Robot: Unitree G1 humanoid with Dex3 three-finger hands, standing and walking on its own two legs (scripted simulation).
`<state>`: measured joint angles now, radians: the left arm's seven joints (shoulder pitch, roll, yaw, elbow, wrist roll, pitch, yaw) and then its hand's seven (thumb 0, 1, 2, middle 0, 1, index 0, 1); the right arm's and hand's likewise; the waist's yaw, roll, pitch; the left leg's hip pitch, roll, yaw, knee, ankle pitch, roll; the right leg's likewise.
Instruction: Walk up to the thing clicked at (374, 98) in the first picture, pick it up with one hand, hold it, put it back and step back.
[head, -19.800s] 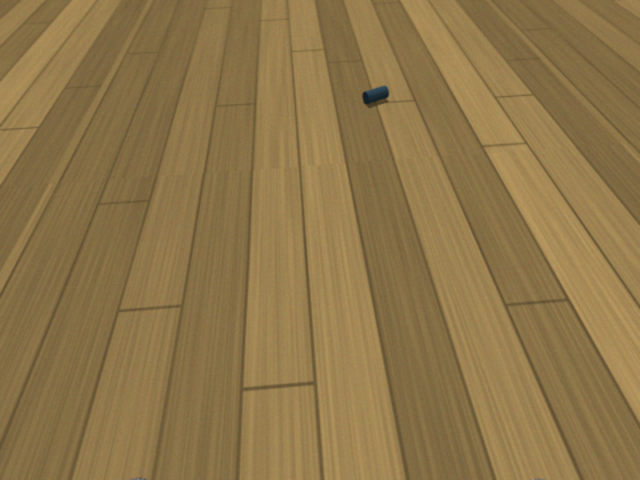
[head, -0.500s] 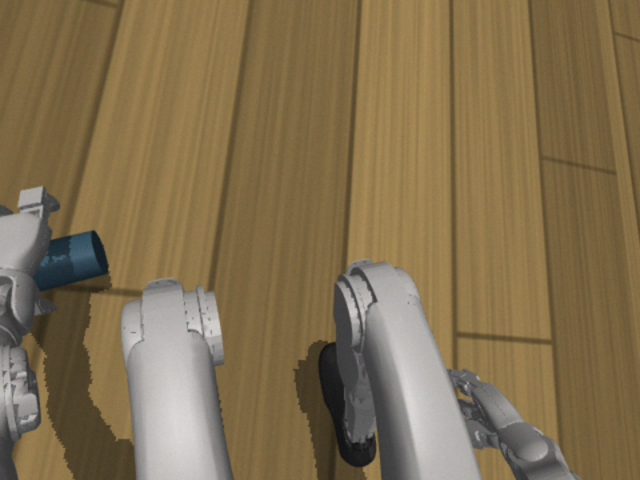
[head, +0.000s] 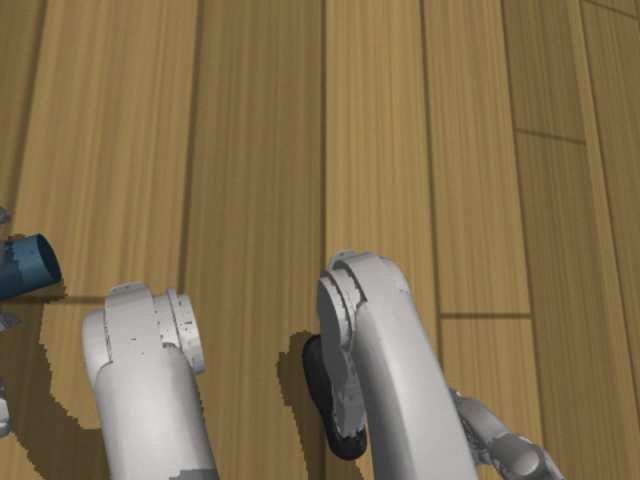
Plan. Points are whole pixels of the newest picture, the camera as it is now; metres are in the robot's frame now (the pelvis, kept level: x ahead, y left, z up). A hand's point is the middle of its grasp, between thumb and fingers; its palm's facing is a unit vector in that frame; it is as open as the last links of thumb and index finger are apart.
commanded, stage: rest palm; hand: left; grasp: from above
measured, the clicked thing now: out of the picture +0.35 +0.36 -0.25
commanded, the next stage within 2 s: close in 0.12 s
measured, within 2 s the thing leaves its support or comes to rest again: neither
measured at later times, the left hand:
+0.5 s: hand out of the picture +0.34 +0.35 -0.24, palm faces -0.44 -0.20 -0.88, open 12.2 cm
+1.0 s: hand out of the picture +0.34 +0.35 -0.24, palm faces -0.42 -0.20 -0.89, open 10.2 cm
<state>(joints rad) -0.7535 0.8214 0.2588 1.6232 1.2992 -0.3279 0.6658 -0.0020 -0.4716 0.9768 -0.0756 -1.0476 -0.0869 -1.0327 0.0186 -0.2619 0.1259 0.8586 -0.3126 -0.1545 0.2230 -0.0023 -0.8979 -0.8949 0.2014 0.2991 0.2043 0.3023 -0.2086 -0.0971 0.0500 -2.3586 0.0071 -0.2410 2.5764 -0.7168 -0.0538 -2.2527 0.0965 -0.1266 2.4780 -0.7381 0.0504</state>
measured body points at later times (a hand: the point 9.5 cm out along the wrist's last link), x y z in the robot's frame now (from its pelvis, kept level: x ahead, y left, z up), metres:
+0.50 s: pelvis +0.00 +0.00 +0.00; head +0.23 +0.13 +0.36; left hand +0.35 +0.36 -0.19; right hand +0.11 -0.26 -0.09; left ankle +0.06 +0.14 -0.25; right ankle +0.09 -0.12 -0.25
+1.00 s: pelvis +0.00 +0.01 +0.00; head +0.23 +0.13 +0.36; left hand +0.36 +0.36 -0.19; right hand +0.11 -0.25 -0.08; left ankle +0.06 +0.14 -0.25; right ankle +0.09 -0.12 -0.25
